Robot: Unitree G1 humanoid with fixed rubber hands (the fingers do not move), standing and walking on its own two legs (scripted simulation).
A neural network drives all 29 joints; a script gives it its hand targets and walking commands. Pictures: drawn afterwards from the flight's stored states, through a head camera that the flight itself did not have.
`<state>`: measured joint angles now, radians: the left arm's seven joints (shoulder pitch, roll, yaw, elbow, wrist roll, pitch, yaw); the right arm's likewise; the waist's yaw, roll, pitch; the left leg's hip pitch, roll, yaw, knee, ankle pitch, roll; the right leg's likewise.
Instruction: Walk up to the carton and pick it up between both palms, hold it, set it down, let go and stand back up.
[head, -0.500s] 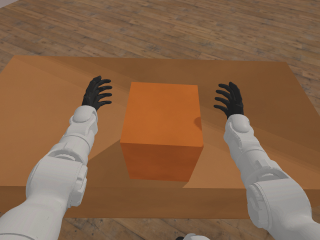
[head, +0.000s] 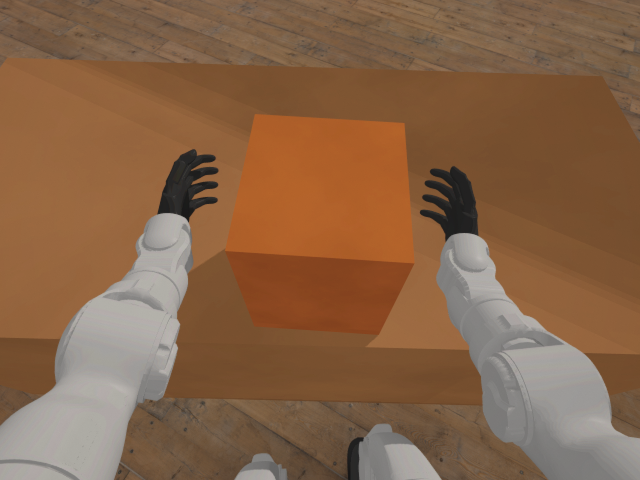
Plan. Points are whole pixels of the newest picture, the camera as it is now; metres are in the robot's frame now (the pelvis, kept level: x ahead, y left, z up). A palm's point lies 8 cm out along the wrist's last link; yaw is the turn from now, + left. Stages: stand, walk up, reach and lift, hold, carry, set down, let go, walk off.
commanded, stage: reach and lift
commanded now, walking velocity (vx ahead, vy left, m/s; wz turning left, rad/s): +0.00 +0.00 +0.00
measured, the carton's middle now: (322, 234) +0.44 -0.03 -0.03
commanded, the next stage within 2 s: none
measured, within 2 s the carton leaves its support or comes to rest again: neither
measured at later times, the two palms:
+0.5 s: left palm (205, 234) +0.45 +0.14 -0.02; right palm (438, 245) +0.40 -0.19 -0.02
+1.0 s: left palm (216, 235) +0.44 +0.12 -0.01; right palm (424, 254) +0.38 -0.16 -0.02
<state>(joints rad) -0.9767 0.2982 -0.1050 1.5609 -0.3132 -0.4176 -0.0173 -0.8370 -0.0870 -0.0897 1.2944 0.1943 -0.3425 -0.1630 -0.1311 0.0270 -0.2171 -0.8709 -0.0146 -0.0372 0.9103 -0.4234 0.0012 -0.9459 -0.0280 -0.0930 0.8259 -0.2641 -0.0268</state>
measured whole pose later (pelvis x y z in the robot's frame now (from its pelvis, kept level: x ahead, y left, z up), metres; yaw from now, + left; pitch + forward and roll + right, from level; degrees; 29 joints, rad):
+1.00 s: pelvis +0.01 +0.01 -0.01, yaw -1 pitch +22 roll -3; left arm -0.94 0.13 0.35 1.58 0.14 -0.65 0.05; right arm -0.78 0.08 -0.61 1.26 -0.37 -0.59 -0.17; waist -0.10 0.08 -0.14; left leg -0.90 -0.01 -0.04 1.00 -0.48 0.02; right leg -0.96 -0.01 -0.08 0.88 -0.30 0.00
